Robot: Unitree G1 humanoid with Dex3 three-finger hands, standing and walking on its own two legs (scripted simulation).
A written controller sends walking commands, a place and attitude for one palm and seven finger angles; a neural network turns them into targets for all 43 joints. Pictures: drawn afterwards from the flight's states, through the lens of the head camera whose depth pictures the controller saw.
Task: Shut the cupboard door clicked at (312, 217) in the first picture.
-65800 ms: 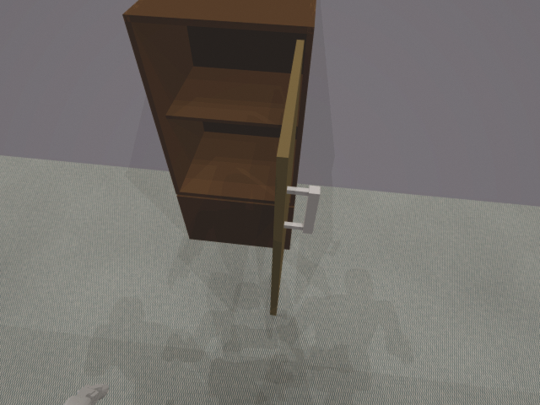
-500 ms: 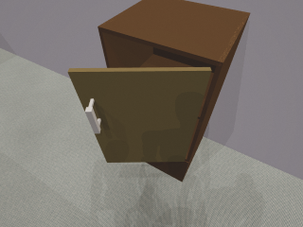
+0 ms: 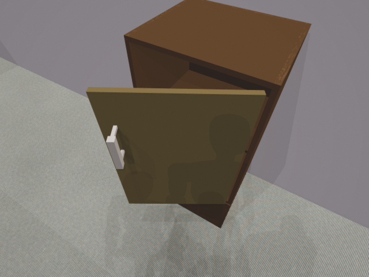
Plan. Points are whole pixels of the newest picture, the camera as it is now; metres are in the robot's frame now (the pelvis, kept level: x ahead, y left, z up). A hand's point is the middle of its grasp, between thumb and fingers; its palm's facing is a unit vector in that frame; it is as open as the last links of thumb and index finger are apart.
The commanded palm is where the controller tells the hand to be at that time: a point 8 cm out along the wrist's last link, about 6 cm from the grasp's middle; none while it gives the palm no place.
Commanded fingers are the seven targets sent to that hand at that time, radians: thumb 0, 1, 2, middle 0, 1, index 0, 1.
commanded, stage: look again from close up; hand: left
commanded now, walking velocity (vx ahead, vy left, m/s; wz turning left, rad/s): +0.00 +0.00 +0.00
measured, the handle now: (117, 147) +0.43 +0.22 -0.02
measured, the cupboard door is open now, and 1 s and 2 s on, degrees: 30 30 30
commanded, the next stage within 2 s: raise the hand and make a fist in 0.04 s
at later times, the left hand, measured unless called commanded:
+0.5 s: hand (116, 271) +0.14 +0.15 -0.05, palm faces +0.05 -1.00 +0.02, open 6.4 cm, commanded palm +0.10 +0.22 -0.06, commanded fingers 0.00 0.90 0.90 -0.53 -0.66 -0.53 -0.66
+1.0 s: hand (89, 263) +0.16 +0.21 -0.04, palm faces +0.15 -0.99 -0.02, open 4.1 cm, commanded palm +0.12 +0.24 -0.04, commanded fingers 0.00 0.90 0.90 -0.99 -1.16 -0.99 -1.16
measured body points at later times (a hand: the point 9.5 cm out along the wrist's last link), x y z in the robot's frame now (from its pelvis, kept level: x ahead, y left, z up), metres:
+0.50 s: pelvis -0.05 -0.04 -0.07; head -0.02 -0.02 +0.38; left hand +0.14 +0.20 -0.05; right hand +0.16 -0.28 -0.12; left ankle +0.02 +0.10 -0.73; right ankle -0.05 -0.11 -0.73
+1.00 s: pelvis -0.05 +0.00 -0.09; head +0.01 +0.01 +0.36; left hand +0.14 +0.26 -0.04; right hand +0.11 -0.22 -0.17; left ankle +0.02 +0.10 -0.74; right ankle -0.05 -0.11 -0.73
